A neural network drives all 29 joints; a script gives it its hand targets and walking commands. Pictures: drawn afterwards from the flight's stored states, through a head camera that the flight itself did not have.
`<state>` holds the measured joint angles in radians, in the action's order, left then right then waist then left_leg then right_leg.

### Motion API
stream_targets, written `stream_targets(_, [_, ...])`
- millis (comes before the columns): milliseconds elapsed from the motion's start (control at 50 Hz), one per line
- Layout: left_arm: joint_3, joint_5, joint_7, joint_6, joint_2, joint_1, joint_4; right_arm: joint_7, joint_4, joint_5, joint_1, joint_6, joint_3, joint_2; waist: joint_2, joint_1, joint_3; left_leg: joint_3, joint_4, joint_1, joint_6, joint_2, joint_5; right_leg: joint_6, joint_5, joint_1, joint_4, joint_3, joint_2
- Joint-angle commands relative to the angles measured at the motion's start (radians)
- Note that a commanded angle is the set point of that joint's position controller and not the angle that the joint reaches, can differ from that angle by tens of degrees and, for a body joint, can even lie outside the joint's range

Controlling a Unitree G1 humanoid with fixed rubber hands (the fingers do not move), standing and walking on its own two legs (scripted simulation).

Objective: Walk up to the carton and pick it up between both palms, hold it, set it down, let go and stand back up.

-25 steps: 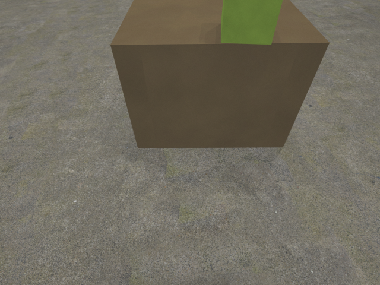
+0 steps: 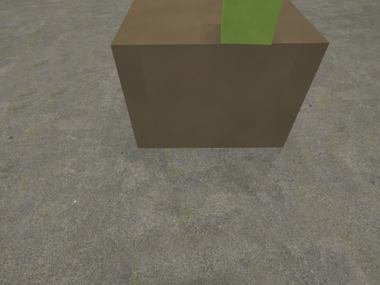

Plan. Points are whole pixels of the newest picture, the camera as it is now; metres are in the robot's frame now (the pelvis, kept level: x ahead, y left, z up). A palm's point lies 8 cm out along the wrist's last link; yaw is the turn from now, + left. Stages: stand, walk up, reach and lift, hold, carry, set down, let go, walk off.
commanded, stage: stand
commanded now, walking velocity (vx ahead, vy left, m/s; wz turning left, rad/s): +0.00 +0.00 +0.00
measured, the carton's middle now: (248, 5) +1.25 -0.26 +0.11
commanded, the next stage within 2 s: walk up in 0.86 s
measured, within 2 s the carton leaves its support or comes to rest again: neither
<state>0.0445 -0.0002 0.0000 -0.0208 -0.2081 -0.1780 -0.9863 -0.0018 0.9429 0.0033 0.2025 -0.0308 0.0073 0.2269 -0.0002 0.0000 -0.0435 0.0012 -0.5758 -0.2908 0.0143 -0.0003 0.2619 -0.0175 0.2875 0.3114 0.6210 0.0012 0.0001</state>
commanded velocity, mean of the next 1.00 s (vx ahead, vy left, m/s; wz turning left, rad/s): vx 0.00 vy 0.00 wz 0.00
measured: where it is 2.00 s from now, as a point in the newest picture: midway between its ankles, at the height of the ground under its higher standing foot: outside the picture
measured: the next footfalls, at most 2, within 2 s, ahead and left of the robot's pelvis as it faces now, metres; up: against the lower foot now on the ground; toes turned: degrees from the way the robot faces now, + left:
left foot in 1.62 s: +0.19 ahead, +0.06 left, +0.00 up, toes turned +5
right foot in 1.96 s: +0.27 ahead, -0.25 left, +0.00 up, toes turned +5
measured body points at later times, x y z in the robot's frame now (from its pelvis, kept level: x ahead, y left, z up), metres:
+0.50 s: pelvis +0.00 +0.00 +0.00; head +0.01 -0.01 +0.45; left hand +0.08 +0.25 -0.14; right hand +0.08 -0.25 -0.14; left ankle +0.03 +0.13 -0.73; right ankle +0.03 -0.11 -0.73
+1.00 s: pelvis +0.00 +0.00 +0.00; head +0.00 -0.01 +0.45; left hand +0.08 +0.25 -0.14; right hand +0.08 -0.25 -0.14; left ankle +0.03 +0.13 -0.73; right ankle +0.03 -0.11 -0.73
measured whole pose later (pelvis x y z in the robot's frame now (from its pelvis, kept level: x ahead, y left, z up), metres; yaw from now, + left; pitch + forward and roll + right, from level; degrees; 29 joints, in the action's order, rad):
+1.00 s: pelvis +0.00 +0.00 +0.00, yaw +0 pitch -1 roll +1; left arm 0.04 0.00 0.00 -0.02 -0.21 -0.18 -0.99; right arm 0.00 0.95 0.00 0.20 -0.03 0.01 0.23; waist 0.00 0.00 -0.03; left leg 0.00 -0.57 -0.29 0.01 0.00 0.26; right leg -0.02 0.28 0.31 0.61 0.00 0.00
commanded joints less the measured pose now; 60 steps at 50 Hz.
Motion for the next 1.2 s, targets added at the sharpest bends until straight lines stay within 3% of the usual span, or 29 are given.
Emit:
stream_targets(0, [0.036,-0.025,0.012,-0.050,-0.308,0.107,0.038,-0.005,-0.004,0.009,-0.064,-0.027,0.060,0.247,0.058,0.010,0.093,0.084,0.119,0.117,-0.059,-0.089,-0.088,-0.035,-0.036,-0.047,-0.310,0.161,0.154])
stream_targets(40, [0.038,-0.022,0.013,-0.047,-0.304,0.100,0.026,-0.004,0.002,0.011,-0.040,-0.028,0.056,0.243,0.095,0.014,0.087,0.097,0.140,0.118,-0.061,-0.095,-0.077,-0.038,-0.059,-0.049,-0.309,0.164,0.150])
stream_targets(80, [0.039,-0.013,0.015,-0.047,-0.311,0.090,0.036,-0.004,0.002,0.006,-0.042,-0.028,0.056,0.248,0.066,0.007,0.096,0.099,0.146,0.113,-0.063,-0.099,-0.101,-0.030,-0.061,-0.058,-0.283,0.141,0.140])
stream_targets(160, [0.033,-0.013,0.009,-0.050,-0.305,0.076,0.018,-0.009,0.002,0.009,-0.053,-0.034,0.055,0.254,0.096,0.000,0.112,0.102,0.155,0.121,-0.058,-0.111,-0.121,-0.025,-0.087,-0.091,-0.276,0.134,0.131])
stream_targets(320, [0.038,-0.023,0.015,-0.043,-0.295,0.087,0.027,-0.009,-0.003,0.010,-0.065,-0.037,0.056,0.242,0.047,-0.002,0.123,0.104,0.147,0.115,-0.060,-0.104,-0.146,-0.034,-0.101,-0.072,-0.254,0.124,0.129])
stream_targets(360, [0.037,-0.015,0.010,-0.046,-0.301,0.097,0.035,-0.008,-0.003,0.009,-0.073,-0.035,0.064,0.268,0.070,0.001,0.156,0.100,0.133,0.118,-0.062,-0.111,-0.152,-0.023,-0.097,-0.094,-0.246,0.116,0.128])
stream_targets(400, [0.032,-0.013,0.010,-0.042,-0.280,0.059,0.025,-0.013,0.007,0.009,-0.051,-0.033,0.053,0.254,0.061,-0.021,0.090,0.129,0.161,0.080,-0.073,-0.119,-0.091,-0.028,-0.054,-0.069,-0.253,0.138,0.132])
stream_targets(460, [0.038,-0.021,0.010,-0.046,-0.295,0.078,0.031,-0.008,0.003,0.001,-0.037,-0.032,0.056,0.253,0.092,0.001,0.117,0.109,0.154,0.110,-0.064,-0.103,-0.089,-0.034,-0.022,-0.074,-0.272,0.138,0.139])
stream_targets(500, [0.034,-0.016,0.011,-0.040,-0.290,0.091,0.023,-0.005,-0.010,0.012,-0.076,-0.032,0.063,0.255,0.056,0.001,0.103,0.102,0.166,0.088,-0.059,-0.103,-0.088,-0.021,-0.033,-0.074,-0.277,0.128,0.131])
stream_targets(540, [0.032,-0.017,0.013,-0.042,-0.291,0.099,0.028,-0.007,-0.005,0.005,-0.064,-0.034,0.060,0.259,0.110,0.009,0.116,0.098,0.146,0.095,-0.057,-0.097,-0.080,-0.027,-0.027,-0.072,-0.294,0.141,0.144])
stream_targets(580, [0.038,-0.015,0.010,-0.046,-0.302,0.082,0.021,-0.008,-0.006,0.017,-0.068,-0.037,0.067,0.280,0.063,0.000,0.116,0.110,0.164,0.108,-0.068,-0.109,-0.083,-0.026,-0.031,-0.077,-0.282,0.148,0.144])
stream_targets(600, [0.037,-0.014,0.014,-0.046,-0.292,0.078,0.025,-0.005,-0.013,0.016,-0.087,-0.032,0.060,0.255,0.076,-0.013,0.125,0.094,0.131,0.100,-0.061,-0.097,-0.098,-0.031,-0.045,-0.086,-0.296,0.158,0.149])
stream_targets(660, [0.039,-0.019,0.013,-0.039,-0.300,0.106,0.027,-0.006,-0.004,0.006,-0.056,-0.035,0.058,0.242,0.105,0.011,0.114,0.097,0.150,0.117,-0.057,-0.102,-0.092,-0.025,-0.050,-0.063,-0.285,0.135,0.142])
stream_targets(740, [0.036,-0.017,0.014,-0.039,-0.290,0.088,0.027,-0.008,0.001,0.012,-0.048,-0.034,0.061,0.259,0.038,0.000,0.090,0.113,0.162,0.078,-0.062,-0.104,-0.092,-0.030,-0.038,-0.076,-0.264,0.129,0.129])
stream_targets(780, [0.042,-0.021,0.013,-0.042,-0.302,0.080,0.025,-0.009,0.003,0.013,-0.054,-0.037,0.059,0.266,0.098,-0.001,0.113,0.117,0.155,0.091,-0.065,-0.112,-0.080,-0.024,-0.059,-0.084,-0.266,0.136,0.129])
stream_targets(820, [0.039,-0.013,0.007,-0.040,-0.309,0.071,0.018,-0.001,0.007,0.012,-0.039,-0.034,0.056,0.266,0.044,-0.004,0.108,0.106,0.163,0.101,-0.059,-0.103,-0.068,-0.023,-0.037,-0.066,-0.266,0.135,0.129])
stream_targets(880, [0.043,-0.022,0.009,-0.044,-0.306,0.078,0.025,-0.006,0.005,0.011,-0.063,-0.033,0.064,0.267,0.083,-0.001,0.113,0.102,0.161,0.088,-0.059,-0.104,-0.076,-0.023,-0.008,-0.067,-0.268,0.133,0.126])
stream_targets(920, [0.043,-0.014,0.010,-0.045,-0.297,0.086,0.022,-0.007,0.011,0.015,-0.053,-0.035,0.060,0.272,0.035,-0.002,0.111,0.119,0.166,0.090,-0.065,-0.118,-0.085,-0.026,-0.044,-0.079,-0.267,0.138,0.130])
stream_targets(940, [0.036,-0.019,0.010,-0.043,-0.295,0.089,0.017,-0.008,0.004,0.007,-0.061,-0.034,0.060,0.262,0.117,-0.011,0.067,0.109,0.156,0.056,-0.060,-0.101,-0.068,-0.029,-0.042,-0.071,-0.294,0.145,0.143])
stream_targets(960, [0.043,-0.015,0.007,-0.046,-0.293,0.076,0.021,-0.006,0.003,0.013,-0.039,-0.033,0.054,0.246,0.069,-0.005,0.110,0.104,0.155,0.100,-0.064,-0.104,-0.083,-0.028,-0.009,-0.069,-0.283,0.146,0.142])
stream_targets(1000, [0.043,-0.017,0.010,-0.046,-0.313,0.078,0.016,-0.004,-0.007,0.012,-0.063,-0.036,0.064,0.261,0.063,0.004,0.110,0.104,0.142,0.096,-0.060,-0.102,-0.072,-0.030,-0.013,-0.052,-0.276,0.149,0.141])
stream_targets(1020, [0.038,-0.021,0.008,-0.044,-0.302,0.085,0.017,-0.004,0.002,0.015,-0.053,-0.035,0.054,0.250,0.055,-0.002,0.119,0.118,0.165,0.098,-0.068,-0.107,-0.055,-0.030,-0.010,-0.088,-0.279,0.146,0.137])
stream_targets(1040, [0.114,-0.069,-0.031,-0.032,-0.405,0.023,0.126,-0.008,-0.030,0.027,0.088,-0.062,0.119,0.398,0.170,0.006,0.167,0.160,0.106,0.124,-0.122,-0.110,0.297,-0.061,0.345,-0.024,-0.179,0.130,0.087])
stream_targets(1060, [0.110,-0.073,-0.042,-0.021,-0.372,0.029,0.123,-0.012,-0.009,0.040,0.131,-0.068,0.137,0.438,0.141,0.023,0.089,0.277,0.144,0.122,-0.166,-0.160,0.499,-0.068,0.494,0.133,-0.099,0.148,0.079])
stream_targets(1080, [0.107,-0.086,-0.050,-0.013,-0.350,0.046,0.151,-0.017,-0.007,0.046,0.160,-0.067,0.153,0.449,0.069,0.039,0.012,0.387,0.208,0.138,-0.207,-0.232,0.643,-0.056,0.516,0.286,-0.009,0.129,0.053])
stream_targets(1100, [0.105,-0.088,-0.057,-0.009,-0.320,0.060,0.176,-0.021,-0.020,0.049,0.199,-0.074,0.170,0.478,-0.066,0.054,-0.020,0.544,0.337,0.162,-0.268,-0.359,0.704,-0.032,0.344,0.359,0.204,0.046,0.026])
stream_targets(1120, [0.112,-0.084,-0.060,-0.011,-0.329,0.088,0.178,-0.024,-0.033,0.049,0.187,-0.086,0.176,0.489,-0.077,0.060,-0.068,0.666,0.407,0.199,-0.315,-0.435,0.649,-0.009,0.245,0.463,0.338,0.058,0.065])
stream_targets(1140, [0.119,-0.083,-0.063,-0.018,-0.353,0.085,0.176,-0.031,-0.047,0.047,0.168,-0.098,0.178,0.481,-0.008,0.055,-0.058,0.656,0.368,0.228,-0.330,-0.432,0.493,-0.003,0.213,0.461,0.374,0.100,0.089])
stream_targets(1180, [0.122,-0.075,-0.075,-0.020,-0.353,0.052,0.167,-0.033,-0.045,0.033,0.149,-0.105,0.176,0.465,0.003,0.033,0.048,0.555,0.317,0.277,-0.295,-0.380,0.373,0.003,0.205,0.408,0.380,0.120,0.105])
